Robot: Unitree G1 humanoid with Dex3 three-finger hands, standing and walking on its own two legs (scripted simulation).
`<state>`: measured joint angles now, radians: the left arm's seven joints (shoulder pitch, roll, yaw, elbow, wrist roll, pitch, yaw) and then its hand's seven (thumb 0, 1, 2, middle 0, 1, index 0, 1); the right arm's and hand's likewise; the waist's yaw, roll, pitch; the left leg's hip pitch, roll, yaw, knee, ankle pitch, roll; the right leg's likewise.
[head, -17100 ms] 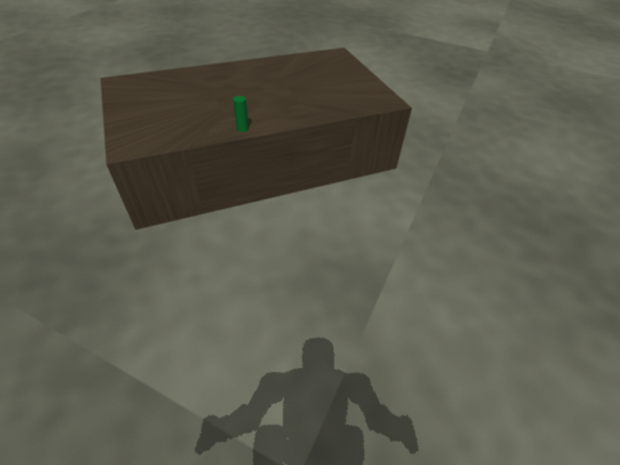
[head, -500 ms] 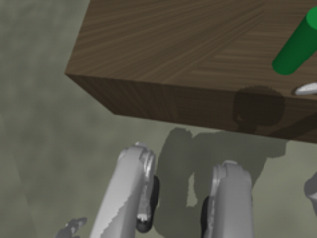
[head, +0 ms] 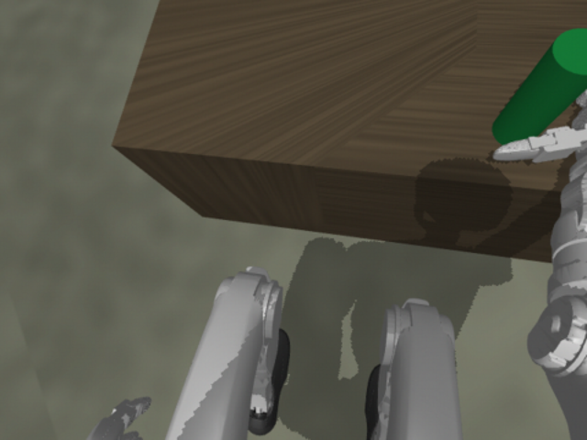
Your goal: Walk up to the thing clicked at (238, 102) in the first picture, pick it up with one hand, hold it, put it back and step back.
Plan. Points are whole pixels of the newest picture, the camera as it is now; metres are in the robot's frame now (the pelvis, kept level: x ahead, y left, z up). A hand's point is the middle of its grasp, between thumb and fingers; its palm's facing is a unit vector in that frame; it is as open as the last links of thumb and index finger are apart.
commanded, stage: rest palm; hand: right
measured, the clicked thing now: (542, 97) +0.54 -0.21 +0.03
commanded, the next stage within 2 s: close in 0.04 s
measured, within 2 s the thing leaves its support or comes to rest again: leaves its support in 1.22 s
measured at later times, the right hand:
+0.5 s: hand (542, 96) +0.56 -0.22 +0.01, palm faces +0.14 +0.99 -0.02, open 14.8 cm
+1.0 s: hand (544, 94) +0.55 -0.21 +0.01, palm faces +0.15 +0.99 -0.02, open 8.0 cm
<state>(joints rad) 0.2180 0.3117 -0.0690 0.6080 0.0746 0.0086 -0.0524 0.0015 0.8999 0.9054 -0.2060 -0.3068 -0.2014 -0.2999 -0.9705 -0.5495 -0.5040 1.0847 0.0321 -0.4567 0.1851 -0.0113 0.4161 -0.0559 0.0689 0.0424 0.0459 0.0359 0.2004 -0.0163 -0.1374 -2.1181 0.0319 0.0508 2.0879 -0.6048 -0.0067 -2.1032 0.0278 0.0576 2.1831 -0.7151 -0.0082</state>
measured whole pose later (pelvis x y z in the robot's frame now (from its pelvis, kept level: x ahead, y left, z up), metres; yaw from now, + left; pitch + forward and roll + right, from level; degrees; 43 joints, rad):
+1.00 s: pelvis +0.00 +0.00 +0.01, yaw +0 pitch +37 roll +4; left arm 0.22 0.31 -0.07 0.61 0.07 0.04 -0.05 0.00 0.89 0.91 -0.21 -0.30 -0.20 -0.30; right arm -1.01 -0.55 -0.47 1.12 0.02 -0.46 0.14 0.00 0.09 -0.69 0.99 0.88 0.97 0.88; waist 0.21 -0.02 -0.13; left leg -2.11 0.03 0.05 2.07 -0.60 -0.01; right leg -2.10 0.03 0.05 2.16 -0.70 -0.01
